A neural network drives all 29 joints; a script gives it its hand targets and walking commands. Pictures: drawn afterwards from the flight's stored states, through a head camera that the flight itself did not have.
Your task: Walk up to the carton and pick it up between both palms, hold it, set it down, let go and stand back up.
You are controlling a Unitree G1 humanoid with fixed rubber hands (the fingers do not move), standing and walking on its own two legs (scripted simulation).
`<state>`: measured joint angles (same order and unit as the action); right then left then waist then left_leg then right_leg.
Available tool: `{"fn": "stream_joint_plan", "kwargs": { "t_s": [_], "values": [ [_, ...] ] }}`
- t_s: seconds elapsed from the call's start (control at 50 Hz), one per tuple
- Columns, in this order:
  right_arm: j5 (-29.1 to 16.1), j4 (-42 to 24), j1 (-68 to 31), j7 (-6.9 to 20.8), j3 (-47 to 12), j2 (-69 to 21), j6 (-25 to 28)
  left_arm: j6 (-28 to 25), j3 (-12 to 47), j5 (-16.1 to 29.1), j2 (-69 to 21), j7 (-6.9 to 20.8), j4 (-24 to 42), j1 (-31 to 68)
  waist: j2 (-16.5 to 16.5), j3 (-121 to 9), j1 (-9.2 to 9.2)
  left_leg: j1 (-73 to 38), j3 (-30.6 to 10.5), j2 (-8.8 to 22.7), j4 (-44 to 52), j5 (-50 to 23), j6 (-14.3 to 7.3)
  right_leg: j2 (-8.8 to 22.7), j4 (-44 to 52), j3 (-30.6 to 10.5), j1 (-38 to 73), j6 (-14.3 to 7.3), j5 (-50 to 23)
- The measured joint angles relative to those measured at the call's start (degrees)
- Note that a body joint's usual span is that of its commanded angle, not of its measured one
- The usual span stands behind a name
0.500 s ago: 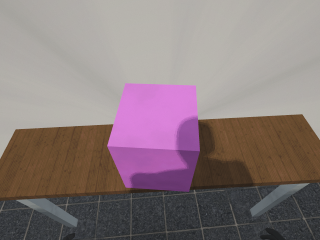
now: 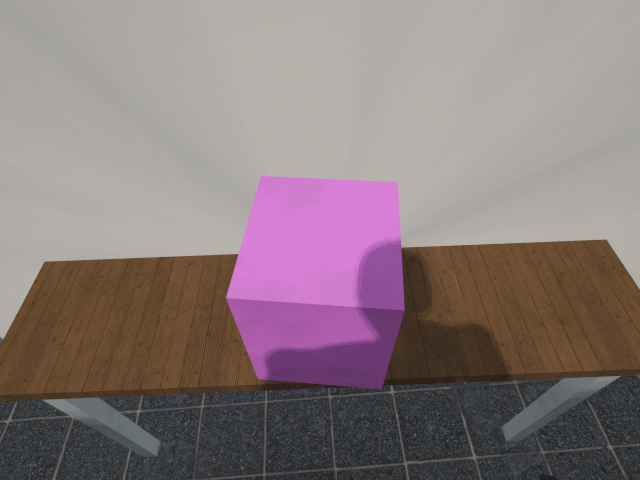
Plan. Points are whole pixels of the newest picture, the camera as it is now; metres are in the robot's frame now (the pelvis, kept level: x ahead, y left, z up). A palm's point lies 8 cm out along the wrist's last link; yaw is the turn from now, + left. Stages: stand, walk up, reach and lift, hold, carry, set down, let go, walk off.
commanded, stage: walk up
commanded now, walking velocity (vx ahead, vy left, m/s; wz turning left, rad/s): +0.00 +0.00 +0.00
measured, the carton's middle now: (323, 286) +0.39 +0.02 -0.03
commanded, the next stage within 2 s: none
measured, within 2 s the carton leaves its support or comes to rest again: neither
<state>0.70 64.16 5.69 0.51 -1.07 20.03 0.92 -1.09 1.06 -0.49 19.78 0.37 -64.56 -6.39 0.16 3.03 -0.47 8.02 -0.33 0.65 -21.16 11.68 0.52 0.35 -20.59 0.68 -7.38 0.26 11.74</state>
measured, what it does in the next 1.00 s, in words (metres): walks backwards: left foot, then right foot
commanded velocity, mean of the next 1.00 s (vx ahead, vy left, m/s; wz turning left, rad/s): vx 0.00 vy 0.00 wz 0.00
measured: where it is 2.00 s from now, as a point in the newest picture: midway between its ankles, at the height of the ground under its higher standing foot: outside the picture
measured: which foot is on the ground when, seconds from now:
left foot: down 0.00-0.26, up 0.28-0.50, down 0.52-1.00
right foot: down 0.00-0.52, up 0.54-0.90, down 0.92-1.00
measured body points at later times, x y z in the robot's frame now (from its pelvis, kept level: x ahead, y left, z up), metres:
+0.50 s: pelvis -0.05 +0.06 -0.03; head +0.03 +0.06 +0.42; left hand +0.04 +0.39 -0.14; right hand +0.07 -0.27 -0.14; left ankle -0.06 +0.21 -0.73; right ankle -0.01 -0.12 -0.75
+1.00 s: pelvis -0.11 +0.06 -0.04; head -0.07 +0.06 +0.41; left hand +0.00 +0.37 -0.16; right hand -0.07 -0.29 -0.14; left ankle -0.07 +0.21 -0.74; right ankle -0.12 -0.06 -0.75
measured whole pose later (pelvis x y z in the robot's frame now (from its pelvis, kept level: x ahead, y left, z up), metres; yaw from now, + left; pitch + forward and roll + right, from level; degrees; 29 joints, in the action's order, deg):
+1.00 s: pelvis -0.11 +0.06 -0.04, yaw -4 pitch -3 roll -2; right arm 1.3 48.5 15.1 -1.5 3.1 25.5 -0.1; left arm 1.0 -4.8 -2.2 22.5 2.0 -50.0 -13.3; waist 0.8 7.1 1.6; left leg 23.7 -0.1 6.6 -50.3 27.4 -0.1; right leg -2.1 -42.8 -0.2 -16.4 -0.8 23.1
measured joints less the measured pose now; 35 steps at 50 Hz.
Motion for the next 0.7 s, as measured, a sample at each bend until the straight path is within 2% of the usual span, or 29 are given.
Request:
{"fn": "stream_joint_plan", "kwargs": {
  "t_s": [0.18, 0.24, 0.3, 0.36, 0.4, 0.44, 0.5, 0.52, 0.54, 0.56, 0.58, 0.62, 0.66, 0.7],
  "values": [
    [0.0, 0.5, -0.2, -0.2, 0.3, 0.2, -0.1, 0.1, 0.0, -0.1, -0.2, 0.0, -0.8, 0.0, -0.1, -0.1, 0.08, -0.6, 0.1, -0.2, 0.8, -0.3, -0.2, 0.2, 1.0, -0.1, 0.6, 0.2, -0.4],
    [0.2, -2.1, 0.0, 0.3, 1.3, 1.1, -1.5, 0.1, -0.8, 0.8, -0.3, -0.5, 0.5, 0.5, 0.4, 0.6, 0.28, 1.8, -0.1, -0.4, -1.9, 0.3, -0.5, 0.4, -1.3, 0.2, -1.4, 0.2, 0.3],
    [0.3, -5.8, -0.5, 0.5, 3.0, 2.8, -3.3, -0.2, -1.4, 1.1, -0.3, -1.5, 3.4, 1.4, 1.4, 3.6, 0.38, 7.2, -0.5, -1.1, -10.7, 2.2, -1.0, 1.1, -4.9, 0.7, -4.0, 0.1, 1.3],
    [0.8, -9.8, -0.6, 0.7, 4.5, 4.1, -5.5, -0.2, -2.2, 0.1, 0.2, -2.5, 6.9, 1.6, 1.1, 6.1, -0.06, 14.8, -2.1, -3.5, -29.4, 14.5, -1.6, 3.0, -7.9, 0.3, -6.7, -0.6, 1.7],
    [0.6, -12.5, -0.3, 1.3, 5.1, 4.6, -6.0, 0.0, -2.9, -0.6, 0.9, -3.0, 8.9, 1.2, 0.7, 7.3, 0.17, 17.5, -3.4, -3.6, -36.2, 16.4, -2.1, 4.5, -9.5, 0.0, -8.4, -0.7, 1.8],
    [0.4, -14.6, 0.5, 1.7, 5.5, 4.9, -5.8, 0.2, -3.4, -1.2, 1.8, -3.1, 10.5, 1.0, 0.7, 8.0, 0.48, 17.5, -4.2, -2.0, -35.4, 15.6, -2.1, 5.5, -11.3, 0.2, -10.1, 0.1, 2.1],
    [0.2, -15.3, 1.9, 1.7, 5.7, 4.9, -5.1, 0.9, -3.8, -1.6, 3.2, -2.5, 13.0, 0.5, 0.6, 8.1, 0.53, 13.4, -4.0, 0.4, -24.9, 12.0, -1.5, 7.2, -16.3, 0.1, -13.2, 1.9, 4.1],
    [0.2, -15.2, 2.6, 1.6, 5.8, 4.9, -4.6, 1.4, -3.7, -1.4, 3.6, -2.2, 13.7, 0.3, 0.5, 7.8, 0.61, 11.1, -3.5, 0.8, -19.7, 9.4, -0.9, 7.7, -19.0, -0.1, -14.6, 2.0, 5.3],
    [0.6, -14.7, 2.7, 1.2, 5.9, 4.1, -4.1, 1.9, -3.9, -1.1, 4.3, -2.1, 14.1, 0.5, -1.1, 8.3, 0.43, 10.6, -2.5, -0.3, -19.1, 9.4, 0.4, 8.6, -22.3, -1.5, -16.0, 1.2, 7.1],
    [1.0, -14.3, 2.9, 1.0, 5.5, 3.1, -3.7, 2.6, -4.1, -0.7, 4.9, -2.1, 14.4, 0.7, -2.4, 8.8, -0.07, 11.0, -1.7, -1.1, -20.4, 9.8, 0.9, 7.7, -25.6, -4.3, -17.3, 0.0, 10.5],
    [1.1, -14.2, 3.4, 0.9, 4.9, 2.3, -3.4, 3.2, -4.2, -0.2, 5.1, -2.3, 14.5, 0.5, -2.8, 8.8, -0.32, 11.5, -1.4, -1.1, -21.6, 10.3, 0.9, 5.0, -29.5, -6.8, -18.5, -0.8, 15.4],
    [0.8, -14.2, 4.5, 0.7, 3.6, 1.2, -2.8, 3.8, -4.1, 0.3, 5.0, -2.5, 14.2, -0.3, -2.4, 8.1, 0.30, 12.2, -2.0, -0.2, -22.2, 10.4, 0.1, -0.2, -37.1, -8.4, -20.1, -1.5, 20.8],
    [0.5, -14.6, 5.3, 0.2, 2.6, 0.2, -2.4, 3.9, -4.1, 0.5, 5.0, -2.2, 13.9, -1.6, -2.8, 7.3, 0.33, 12.0, -1.3, 0.4, -20.8, 9.4, -0.3, -2.9, -42.1, -8.3, -21.2, -1.6, 20.1],
    [0.3, -15.5, 5.7, -0.4, 2.2, -0.1, -1.7, 4.1, -4.3, 0.1, 4.7, -1.7, 14.0, -3.3, -3.0, 6.8, 0.49, 11.9, -0.3, 1.0, -19.9, 8.7, -0.5, -4.3, -45.2, -7.6, -21.4, -1.1, 18.6]
  ]
}}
